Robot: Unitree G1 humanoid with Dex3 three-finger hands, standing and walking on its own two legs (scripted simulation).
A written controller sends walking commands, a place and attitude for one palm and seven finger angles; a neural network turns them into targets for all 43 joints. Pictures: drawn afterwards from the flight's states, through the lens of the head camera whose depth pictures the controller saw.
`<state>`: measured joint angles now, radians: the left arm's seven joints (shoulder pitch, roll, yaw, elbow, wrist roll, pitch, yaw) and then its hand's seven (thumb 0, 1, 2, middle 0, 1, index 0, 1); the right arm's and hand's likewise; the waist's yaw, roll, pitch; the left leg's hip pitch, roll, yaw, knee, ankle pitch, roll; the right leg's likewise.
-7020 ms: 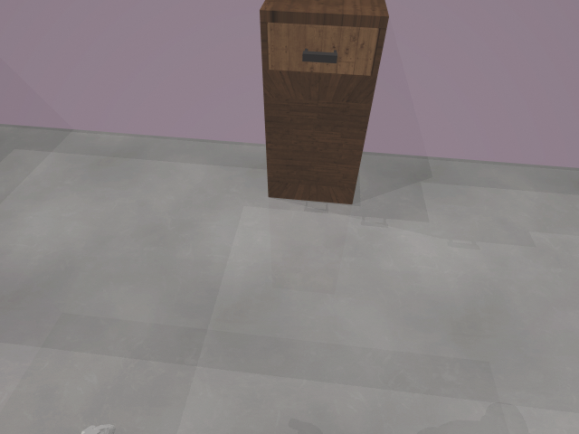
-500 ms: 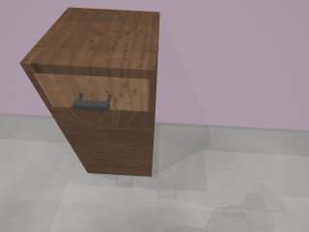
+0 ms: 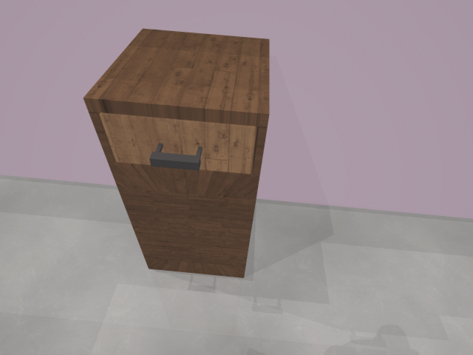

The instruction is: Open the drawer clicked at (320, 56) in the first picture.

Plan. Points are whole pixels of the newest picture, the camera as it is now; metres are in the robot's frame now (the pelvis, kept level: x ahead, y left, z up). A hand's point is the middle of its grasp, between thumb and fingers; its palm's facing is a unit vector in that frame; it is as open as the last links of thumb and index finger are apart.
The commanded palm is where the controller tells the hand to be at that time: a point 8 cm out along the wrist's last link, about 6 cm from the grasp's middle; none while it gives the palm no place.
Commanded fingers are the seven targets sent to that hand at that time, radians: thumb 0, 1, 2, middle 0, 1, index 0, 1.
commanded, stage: raise the hand with hooked fingers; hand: left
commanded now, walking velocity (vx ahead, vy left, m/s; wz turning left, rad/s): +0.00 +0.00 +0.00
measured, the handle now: (177, 154) +0.56 +0.21 -0.02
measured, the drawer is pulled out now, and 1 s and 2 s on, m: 0.00 0.00 0.00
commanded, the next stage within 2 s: move the hooked fingers above the handle in 1.82 s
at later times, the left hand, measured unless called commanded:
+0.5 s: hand (105, 339) +0.15 +0.23 -0.05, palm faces +0.05 -0.08 -1.00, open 9.5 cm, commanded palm +0.14 +0.23 +0.02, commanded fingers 0.00 0.20 0.60 -0.25 -0.75 -0.25 -0.75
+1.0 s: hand (99, 264) +0.24 +0.25 +0.03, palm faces +0.05 -0.07 -1.00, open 12.5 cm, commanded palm +0.21 +0.25 +0.09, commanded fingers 0.00 -0.38 0.35 -0.29 -1.12 -0.29 -1.12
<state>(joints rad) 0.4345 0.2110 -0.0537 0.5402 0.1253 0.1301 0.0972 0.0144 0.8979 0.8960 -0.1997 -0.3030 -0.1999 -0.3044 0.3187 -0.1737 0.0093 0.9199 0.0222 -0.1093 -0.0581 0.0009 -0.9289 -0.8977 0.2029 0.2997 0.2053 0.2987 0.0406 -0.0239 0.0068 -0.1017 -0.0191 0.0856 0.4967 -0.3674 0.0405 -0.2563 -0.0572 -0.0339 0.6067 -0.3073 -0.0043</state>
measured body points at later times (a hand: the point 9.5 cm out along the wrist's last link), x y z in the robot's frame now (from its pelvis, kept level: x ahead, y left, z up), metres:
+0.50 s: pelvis -0.07 -0.02 -0.04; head -0.04 -0.03 +0.41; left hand +0.14 +0.23 +0.01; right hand +0.19 -0.22 -0.12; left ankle -0.06 +0.08 -0.73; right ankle +0.02 -0.09 -0.73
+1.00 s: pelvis -0.01 +0.00 -0.01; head +0.04 -0.03 +0.43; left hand +0.23 +0.25 +0.08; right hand +0.21 -0.21 -0.13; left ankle -0.06 +0.08 -0.73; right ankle +0.02 -0.09 -0.73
